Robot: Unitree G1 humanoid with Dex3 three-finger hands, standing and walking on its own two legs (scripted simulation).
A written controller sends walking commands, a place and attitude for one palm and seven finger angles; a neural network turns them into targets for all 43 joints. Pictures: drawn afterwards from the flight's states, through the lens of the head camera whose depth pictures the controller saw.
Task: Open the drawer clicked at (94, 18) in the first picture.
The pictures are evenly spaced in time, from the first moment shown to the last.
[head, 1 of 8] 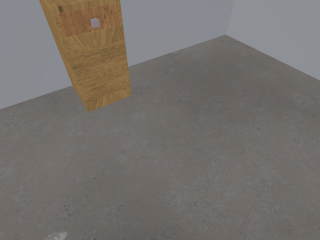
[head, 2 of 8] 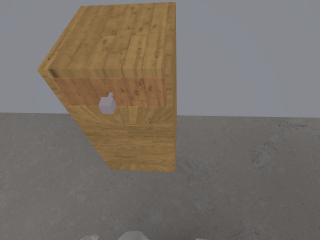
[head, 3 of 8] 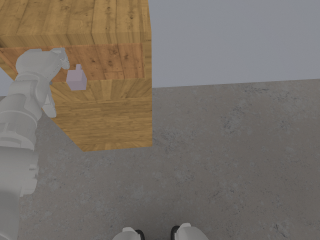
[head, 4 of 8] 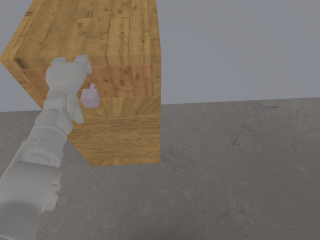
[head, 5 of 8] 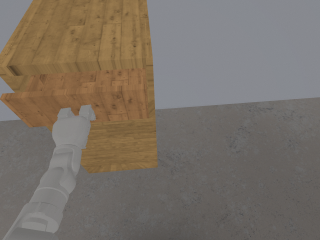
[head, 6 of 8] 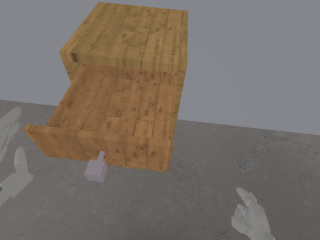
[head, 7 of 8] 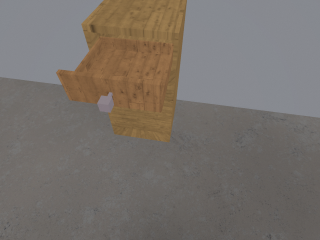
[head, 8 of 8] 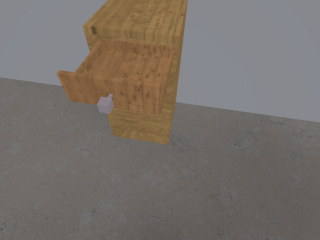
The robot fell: no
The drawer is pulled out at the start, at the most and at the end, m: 0.00 0.30 0.30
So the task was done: yes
